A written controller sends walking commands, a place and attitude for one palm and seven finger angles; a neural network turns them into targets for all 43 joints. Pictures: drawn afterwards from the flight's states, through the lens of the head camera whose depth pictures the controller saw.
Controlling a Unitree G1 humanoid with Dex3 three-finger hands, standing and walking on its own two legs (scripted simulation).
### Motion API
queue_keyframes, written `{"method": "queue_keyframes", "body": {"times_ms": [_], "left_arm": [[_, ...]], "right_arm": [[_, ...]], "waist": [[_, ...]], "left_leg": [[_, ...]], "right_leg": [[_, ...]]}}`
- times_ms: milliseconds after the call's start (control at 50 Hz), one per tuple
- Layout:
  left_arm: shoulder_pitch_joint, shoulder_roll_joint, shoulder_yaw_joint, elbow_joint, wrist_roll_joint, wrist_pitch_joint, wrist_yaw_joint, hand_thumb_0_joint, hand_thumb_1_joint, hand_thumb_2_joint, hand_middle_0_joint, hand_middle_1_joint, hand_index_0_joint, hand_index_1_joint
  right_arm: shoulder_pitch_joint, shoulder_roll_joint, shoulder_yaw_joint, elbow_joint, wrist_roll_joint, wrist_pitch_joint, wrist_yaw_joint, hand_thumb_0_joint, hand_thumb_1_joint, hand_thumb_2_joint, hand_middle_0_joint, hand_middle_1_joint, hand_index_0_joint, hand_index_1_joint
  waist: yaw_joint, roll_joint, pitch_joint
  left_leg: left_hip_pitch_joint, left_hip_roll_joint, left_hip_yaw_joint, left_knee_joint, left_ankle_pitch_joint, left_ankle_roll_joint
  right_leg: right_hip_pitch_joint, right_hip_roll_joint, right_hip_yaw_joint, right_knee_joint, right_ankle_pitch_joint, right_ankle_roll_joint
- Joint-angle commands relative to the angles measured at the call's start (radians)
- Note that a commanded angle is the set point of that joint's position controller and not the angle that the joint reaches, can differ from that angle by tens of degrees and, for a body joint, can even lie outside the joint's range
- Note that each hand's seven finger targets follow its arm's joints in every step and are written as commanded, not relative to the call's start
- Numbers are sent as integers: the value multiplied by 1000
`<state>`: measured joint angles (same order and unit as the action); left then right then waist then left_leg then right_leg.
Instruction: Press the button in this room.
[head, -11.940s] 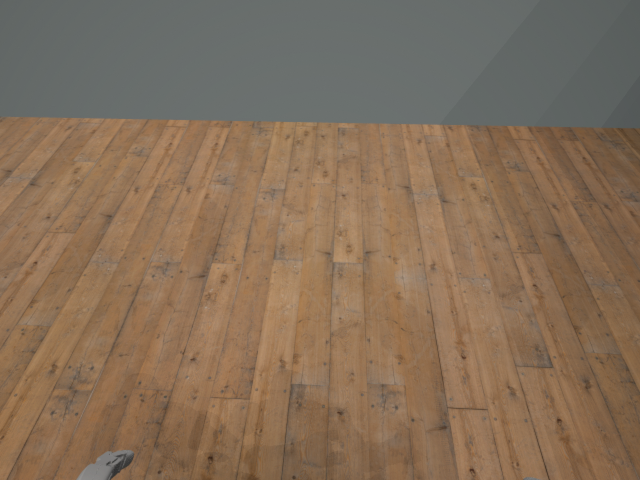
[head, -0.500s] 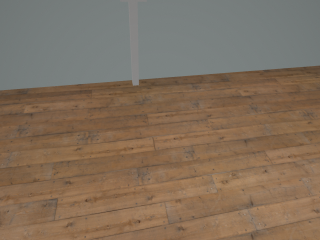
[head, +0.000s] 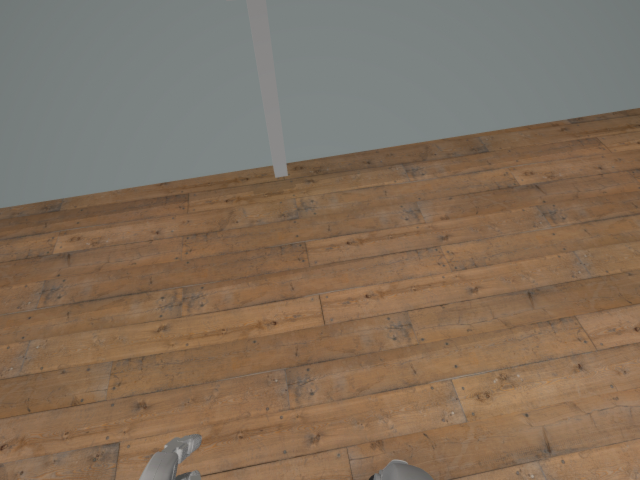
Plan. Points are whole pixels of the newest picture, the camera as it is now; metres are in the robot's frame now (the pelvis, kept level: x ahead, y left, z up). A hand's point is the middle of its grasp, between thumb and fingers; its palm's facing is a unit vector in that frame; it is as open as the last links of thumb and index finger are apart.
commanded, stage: turn or walk to find it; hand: left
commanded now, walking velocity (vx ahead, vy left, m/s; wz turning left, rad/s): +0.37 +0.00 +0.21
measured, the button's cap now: out of the picture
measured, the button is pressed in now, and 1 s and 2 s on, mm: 0 0 0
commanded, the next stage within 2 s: stand and wait in 0.18 s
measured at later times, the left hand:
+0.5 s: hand out of the picture +0.11 +0.18 -0.17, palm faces +0.17 -0.98 -0.14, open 7.3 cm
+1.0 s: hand (209, 430) +0.22 +0.18 -0.15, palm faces +0.07 -0.98 -0.19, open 7.3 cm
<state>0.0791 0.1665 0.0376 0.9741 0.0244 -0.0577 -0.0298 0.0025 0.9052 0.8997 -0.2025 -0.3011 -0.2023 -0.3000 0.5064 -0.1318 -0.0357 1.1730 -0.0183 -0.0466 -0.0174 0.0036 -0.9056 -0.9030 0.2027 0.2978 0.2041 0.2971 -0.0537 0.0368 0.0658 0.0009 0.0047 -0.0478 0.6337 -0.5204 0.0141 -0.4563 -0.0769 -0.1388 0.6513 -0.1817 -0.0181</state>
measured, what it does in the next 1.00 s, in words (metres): walks ahead: left foot, then right foot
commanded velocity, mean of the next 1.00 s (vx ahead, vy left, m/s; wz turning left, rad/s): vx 0.06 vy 0.00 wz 0.03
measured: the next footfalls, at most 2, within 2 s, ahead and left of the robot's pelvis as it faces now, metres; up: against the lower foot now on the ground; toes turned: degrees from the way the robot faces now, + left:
left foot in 0.42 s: +0.29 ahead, +0.14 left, +0.00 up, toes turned +12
right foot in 0.76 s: +0.27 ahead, -0.10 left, +0.00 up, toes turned -4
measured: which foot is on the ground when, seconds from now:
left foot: up 0.00-0.40, down 0.42-1.00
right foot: down 0.00-0.44, up 0.46-0.74, down 0.76-1.00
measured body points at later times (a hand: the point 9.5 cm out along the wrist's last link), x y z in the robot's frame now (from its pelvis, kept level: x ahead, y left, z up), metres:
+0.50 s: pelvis +0.18 +0.03 +0.01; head +0.21 +0.06 +0.46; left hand +0.10 +0.24 -0.16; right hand +0.32 -0.17 -0.12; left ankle +0.25 +0.13 -0.71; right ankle +0.10 -0.11 -0.68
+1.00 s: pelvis +0.23 +0.01 +0.03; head +0.23 +0.00 +0.48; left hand +0.21 +0.23 -0.13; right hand +0.23 -0.21 -0.14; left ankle +0.25 +0.13 -0.71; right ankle +0.23 -0.10 -0.71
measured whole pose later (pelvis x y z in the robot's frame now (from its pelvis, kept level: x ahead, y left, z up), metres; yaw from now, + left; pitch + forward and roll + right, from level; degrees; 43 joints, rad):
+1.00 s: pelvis +0.23 +0.01 +0.03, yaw +3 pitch -2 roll +1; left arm 0.29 0.14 -0.01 1.13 0.01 -0.01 0.03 0.00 0.91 0.90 -0.20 -0.30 -0.20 -0.30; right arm 0.28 -0.16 -0.02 1.15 -0.01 -0.01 -0.02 -0.01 -0.93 -0.90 0.20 0.30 0.20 0.30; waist -0.01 0.00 0.01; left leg -0.21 0.05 0.16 0.41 -0.17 0.00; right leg -0.17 -0.05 -0.10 0.45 -0.26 0.00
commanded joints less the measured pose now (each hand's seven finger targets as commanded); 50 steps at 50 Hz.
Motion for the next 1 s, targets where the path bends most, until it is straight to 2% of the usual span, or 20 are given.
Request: {"method": "queue_keyframes", "body": {"times_ms": [0, 40, 80, 120, 220, 320, 360, 380, 400, 420, 440, 500, 580, 700, 760, 780, 800, 820, 900, 980], "left_arm": [[385, 266, 72, 82, -12, -17, 37, 0, 900, 900, -200, -300, -200, -300], [229, 161, 43, 50, -11, -20, 42, 0, 900, 900, -200, -300, -200, -300], [168, 89, 17, 44, -4, -27, 41, 0, 900, 900, -200, -300, -200, -300], [168, 72, 11, 46, 0, -27, 41, 0, 900, 900, -200, -300, -200, -300], [212, 89, 9, 65, -1, -37, 42, 0, 900, 900, -200, -300, -200, -300], [309, 129, 7, 112, -2, -23, 52, 0, 900, 900, -200, -300, -200, -300], [309, 124, 4, 123, -7, -13, 58, 0, 900, 900, -200, -300, -200, -300], [318, 112, -1, 124, -10, -6, 60, 0, 900, 900, -200, -300, -200, -300], [353, 71, -11, 118, -19, -1, 62, 0, 900, 900, -200, -300, -200, -300], [396, 42, -22, 124, -27, 6, 64, 0, 900, 900, -200, -300, -200, -300], [375, 53, -24, 117, -24, 19, 70, 0, 900, 900, -200, -300, -200, -300], [284, 38, -20, 130, -16, 34, 65, 0, 900, 900, -200, -300, -200, -300], [321, -4, -22, 145, -11, 53, 58, 0, 900, 900, -200, -300, -200, -300], [363, 2, -22, 152, 2, 58, 62, 0, 900, 900, -200, -300, -200, -300], [301, 66, -27, 132, 4, 41, 63, 0, 900, 900, -200, -300, -200, -300], [275, 83, -28, 122, 0, 41, 62, 0, 900, 900, -200, -300, -200, -300], [249, 96, -23, 123, -2, 33, 60, 0, 900, 900, -200, -300, -200, -300], [230, 91, -23, 118, -6, 31, 60, 0, 900, 900, -200, -300, -200, -300], [257, 67, -30, 122, -14, 29, 64, 0, 900, 900, -200, -300, -200, -300], [285, 67, -30, 138, -19, 28, 68, 0, 900, 900, -200, -300, -200, -300]], "right_arm": [[-52, -114, -34, -114, 19, -29, 6, 0, -900, -900, 200, 300, 200, 300], [-135, -77, -35, -128, 5, -12, 18, 0, -900, -900, 200, 300, 200, 300], [-93, -40, -29, -113, -6, 19, 25, 0, -900, -900, 200, 300, 200, 300], [-72, -35, -30, -113, -10, 40, 28, 0, -900, -900, 200, 300, 200, 300], [-194, -41, -24, -165, -8, 37, 41, 0, -900, -900, 200, 300, 200, 300], [-322, -42, -4, -192, -3, 8, 39, 0, -900, -900, 200, 300, 200, 300], [-263, -72, -6, -167, -6, -2, 31, 0, -900, -900, 200, 300, 200, 300], [-185, -119, -13, -141, -8, -10, 26, 0, -900, -900, 200, 300, 200, 300], [-111, -196, -29, -126, -12, -16, 15, 0, -900, -900, 200, 300, 200, 300], [-67, -250, -36, -107, -2, -8, 7, 0, -900, -900, 200, 300, 200, 300], [-105, -254, -23, -108, 6, 4, -4, 0, -900, -900, 200, 300, 200, 300], [-256, -174, -9, -129, 2, 7, -13, 0, -900, -900, 200, 300, 200, 300], [-309, -146, -12, -132, 3, 9, -9, 0, -900, -900, 200, 300, 200, 300], [-352, -126, -21, -133, 5, 24, -5, 0, -900, -900, 200, 300, 200, 300], [-309, -73, -9, -122, 14, 35, 2, 0, -900, -900, 200, 300, 200, 300], [-287, -67, -5, -114, 12, 36, 7, 0, -900, -900, 200, 300, 200, 300], [-277, -60, -7, -107, 8, 43, 6, 0, -900, -900, 200, 300, 200, 300], [-249, -72, -6, -98, 6, 44, 6, 0, -900, -900, 200, 300, 200, 300], [-201, -80, 8, -61, 8, 26, 1, 0, -900, -900, 200, 300, 200, 300], [-183, -71, 16, -43, 10, 22, -3, 0, -900, -900, 200, 300, 200, 300]], "waist": [[167, -223, -172], [101, -90, 6], [42, -125, 38], [16, -180, 43], [24, -151, 50], [85, -146, -16], [49, -132, -56], [23, -55, -127], [4, 94, -218], [1, 233, -300], [16, 219, -271], [36, 126, -113], [62, 66, -91], [96, 36, -42], [61, -84, 26], [46, -68, 33], [38, -210, 54], [28, -247, 63], [41, -64, 19], [55, -11, -5]], "left_leg": [[-617, 42, -29, 764, 51, 39], [-612, 114, -26, 731, 194, 37], [-533, 122, 2, 664, 259, 11], [-507, 119, 35, 584, 290, -13], [-536, 134, 104, 300, 359, -51], [-434, 79, 164, 9, 372, -40], [-270, 58, 168, -130, 476, -35], [-110, 85, 138, -180, 692, -28], [117, 247, -9, -138, 1037, 34], [206, 412, -143, -150, 1327, 141], [120, 425, -115, -180, 1292, 177], [-97, 343, -58, -265, 962, 155], [-232, 281, -8, -364, 545, 122], [-338, 228, 12, -354, 158, 79], [-289, 114, 68, -277, 152, -1], [-239, 93, 82, -269, 184, -10], [-199, 84, 102, -234, 234, -18], [-161, 90, 105, -224, 269, -17], [-139, 126, 83, -305, 355, -5], [-166, 127, 87, -319, 376, -9]], "right_leg": [[594, -419, 608, -376, -161, -157], [300, -353, 423, -425, -242, -102], [144, -281, 237, -460, -180, -59], [81, -239, 129, -487, -165, -45], [184, -203, 27, -453, 161, -79], [379, -205, 22, -300, 519, -80], [365, -178, 9, -186, 533, -49], [319, -135, -14, -60, 439, -13], [146, -55, -42, 93, 142, 32], [73, 16, -18, 283, -441, 54], [90, -3, 56, 360, -522, 52], [81, -49, 89, 327, -399, 60], [160, -42, 73, 212, -273, 64], [283, -23, 44, -112, -63, 62], [177, -102, 177, -335, -143, 21], [116, -121, 192, -363, -195, 5], [56, -116, 216, -393, -226, -3], [24, -124, 218, -416, -257, -11], [135, -71, 151, -344, -73, 7], [228, -69, 141, -340, 8, 4]]}}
